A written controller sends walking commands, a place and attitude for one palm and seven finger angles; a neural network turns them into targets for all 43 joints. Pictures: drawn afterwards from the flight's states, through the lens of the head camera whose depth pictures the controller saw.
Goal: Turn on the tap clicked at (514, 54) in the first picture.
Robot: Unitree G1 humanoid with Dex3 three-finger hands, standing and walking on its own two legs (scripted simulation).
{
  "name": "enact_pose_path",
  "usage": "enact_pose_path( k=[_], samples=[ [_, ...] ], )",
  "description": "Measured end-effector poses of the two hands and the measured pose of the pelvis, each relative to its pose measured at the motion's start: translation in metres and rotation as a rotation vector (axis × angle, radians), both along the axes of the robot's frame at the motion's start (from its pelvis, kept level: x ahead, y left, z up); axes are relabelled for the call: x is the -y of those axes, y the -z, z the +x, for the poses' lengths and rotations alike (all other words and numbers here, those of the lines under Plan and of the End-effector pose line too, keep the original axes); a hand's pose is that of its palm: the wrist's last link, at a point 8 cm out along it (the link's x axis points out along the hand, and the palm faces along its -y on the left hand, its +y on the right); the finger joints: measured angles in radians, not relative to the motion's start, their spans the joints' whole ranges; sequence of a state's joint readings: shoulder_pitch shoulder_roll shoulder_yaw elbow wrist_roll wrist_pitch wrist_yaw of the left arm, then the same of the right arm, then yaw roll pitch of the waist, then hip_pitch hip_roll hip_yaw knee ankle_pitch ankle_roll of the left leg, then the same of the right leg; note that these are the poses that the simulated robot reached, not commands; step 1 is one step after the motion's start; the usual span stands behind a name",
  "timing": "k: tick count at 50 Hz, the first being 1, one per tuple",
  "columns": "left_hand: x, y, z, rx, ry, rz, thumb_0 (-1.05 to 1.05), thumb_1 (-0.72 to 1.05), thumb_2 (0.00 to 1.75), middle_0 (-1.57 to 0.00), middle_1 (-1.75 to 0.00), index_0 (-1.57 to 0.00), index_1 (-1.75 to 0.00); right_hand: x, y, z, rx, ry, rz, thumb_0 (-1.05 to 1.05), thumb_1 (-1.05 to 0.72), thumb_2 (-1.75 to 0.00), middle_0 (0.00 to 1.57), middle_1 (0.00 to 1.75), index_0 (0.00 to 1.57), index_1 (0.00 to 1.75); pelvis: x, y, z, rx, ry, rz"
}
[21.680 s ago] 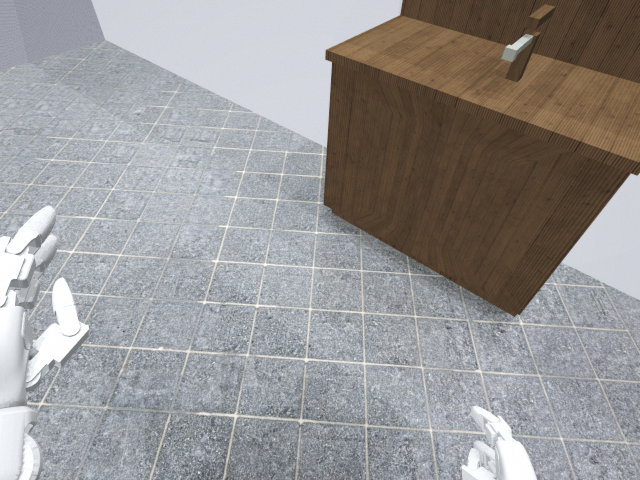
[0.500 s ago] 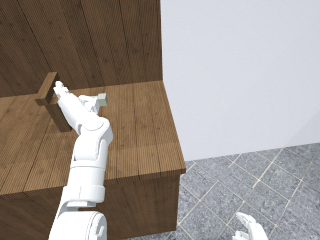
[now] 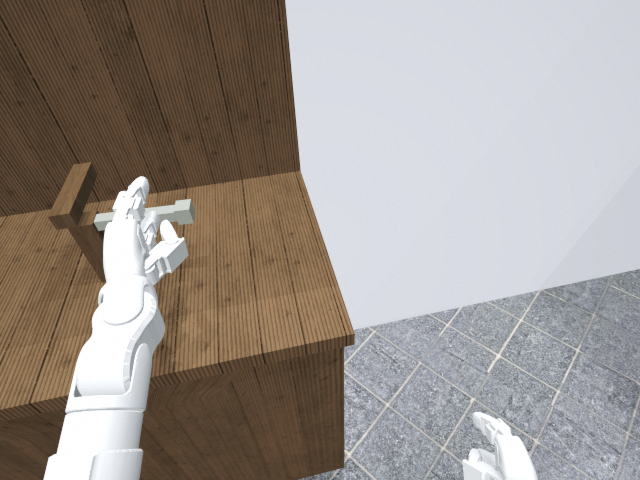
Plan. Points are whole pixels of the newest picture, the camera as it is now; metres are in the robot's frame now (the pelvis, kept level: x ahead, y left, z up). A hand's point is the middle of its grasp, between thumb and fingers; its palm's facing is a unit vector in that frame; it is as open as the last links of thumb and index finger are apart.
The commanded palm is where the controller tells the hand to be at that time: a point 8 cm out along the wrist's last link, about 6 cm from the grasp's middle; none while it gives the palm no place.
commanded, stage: draw the hand back beside the body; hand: left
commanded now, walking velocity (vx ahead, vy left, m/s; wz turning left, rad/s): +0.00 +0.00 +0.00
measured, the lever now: (184, 211) +0.48 +0.25 +0.10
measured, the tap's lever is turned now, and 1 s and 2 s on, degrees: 86 86 86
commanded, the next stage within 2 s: step back with the hand held close in 1.22 s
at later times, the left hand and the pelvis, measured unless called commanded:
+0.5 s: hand (126, 304) +0.25 +0.22 +0.16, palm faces +0.30 -0.92 -0.27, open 7.6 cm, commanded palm +0.21 +0.27 +0.17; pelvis -0.01 +0.02 +0.00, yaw +1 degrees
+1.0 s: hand (54, 363) +0.19 +0.27 +0.15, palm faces +0.43 -0.83 -0.35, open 7.4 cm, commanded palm +0.15 +0.31 +0.17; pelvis +0.00 +0.03 +0.00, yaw +2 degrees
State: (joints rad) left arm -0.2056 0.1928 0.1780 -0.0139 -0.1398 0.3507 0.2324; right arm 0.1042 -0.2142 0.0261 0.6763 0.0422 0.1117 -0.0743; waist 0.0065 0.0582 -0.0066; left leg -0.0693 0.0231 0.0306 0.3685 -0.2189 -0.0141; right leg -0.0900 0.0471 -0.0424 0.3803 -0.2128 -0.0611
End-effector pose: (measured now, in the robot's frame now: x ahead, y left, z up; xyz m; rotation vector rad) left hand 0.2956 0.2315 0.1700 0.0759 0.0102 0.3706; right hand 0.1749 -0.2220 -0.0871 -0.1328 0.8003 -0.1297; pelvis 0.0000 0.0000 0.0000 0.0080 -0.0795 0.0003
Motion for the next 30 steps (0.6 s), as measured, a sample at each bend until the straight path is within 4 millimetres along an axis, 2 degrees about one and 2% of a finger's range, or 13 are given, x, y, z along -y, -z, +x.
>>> enact_pose_path(
  k=[4, 9, 19, 30],
  samples=[
    [-0.022, 0.008, -0.029, 0.028, 0.012, 0.133, 0.02, 0.9, 0.9, -0.17, -0.18, -0.17, -0.17, 0.006, -0.001, -0.01, 0.03, -0.013, -0.009, 0.02, -0.9, -0.9, 0.2, 0.3, 0.2, 0.3, -0.001, 0.0, -0.005, 0.013, -0.001, -0.003],
    [-0.034, -0.002, -0.057, 0.12, 0.011, 0.224, 0.02, 0.9, 0.9, -0.17, -0.19, -0.17, -0.19, 0.006, 0.007, -0.021, 0.0, -0.058, -0.038, 0.02, -0.91, -0.9, 0.2, 0.3, 0.2, 0.3, -0.006, -0.001, -0.011, 0.03, -0.022, -0.006],
    [-0.025, 0.0, -0.064, 0.184, 0.112, 0.248, 0.01, 0.9, 0.9, -0.18, -0.22, -0.18, -0.22, -0.014, 0.003, -0.024, 0.014, -0.055, -0.008, 0.02, -0.9, -0.9, 0.2, 0.3, 0.2, 0.3, -0.014, -0.003, -0.015, 0.03, -0.014, -0.009],
    [-0.05, 0.002, -0.097, 0.164, 0.061, 0.283, 0.01, 0.9, 0.9, -0.19, -0.26, -0.2, -0.25, -0.026, -0.001, -0.014, 0.035, -0.073, -0.009, 0.02, -0.9, -0.9, 0.2, 0.3, 0.2, 0.3, -0.023, -0.003, -0.008, 0.03, -0.015, -0.014]
  ],
)
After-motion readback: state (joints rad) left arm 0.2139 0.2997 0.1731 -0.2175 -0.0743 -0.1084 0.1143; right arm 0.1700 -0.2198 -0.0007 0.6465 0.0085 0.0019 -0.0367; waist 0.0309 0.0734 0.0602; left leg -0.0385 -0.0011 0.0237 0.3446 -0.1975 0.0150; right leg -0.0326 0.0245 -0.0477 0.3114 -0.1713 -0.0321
